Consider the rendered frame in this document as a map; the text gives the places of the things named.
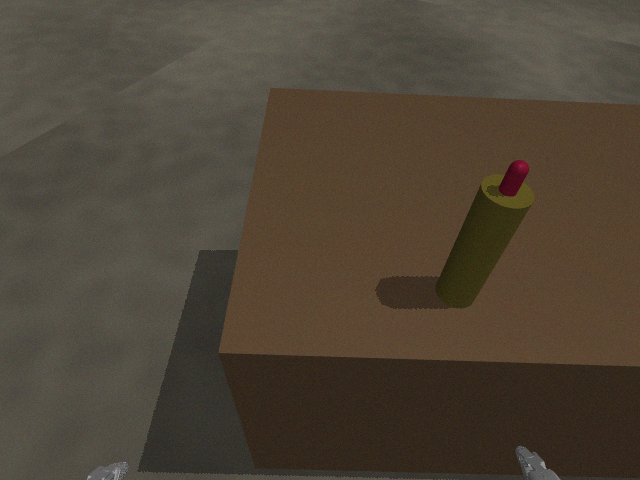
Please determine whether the bottle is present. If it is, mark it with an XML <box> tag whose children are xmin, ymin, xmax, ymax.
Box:
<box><xmin>436</xmin><ymin>160</ymin><xmax>535</xmax><ymax>308</ymax></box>

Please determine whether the left robot hand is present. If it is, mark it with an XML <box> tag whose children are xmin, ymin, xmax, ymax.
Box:
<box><xmin>87</xmin><ymin>462</ymin><xmax>129</xmax><ymax>480</ymax></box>

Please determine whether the right robot hand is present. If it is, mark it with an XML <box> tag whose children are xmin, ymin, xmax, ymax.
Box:
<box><xmin>515</xmin><ymin>446</ymin><xmax>560</xmax><ymax>480</ymax></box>

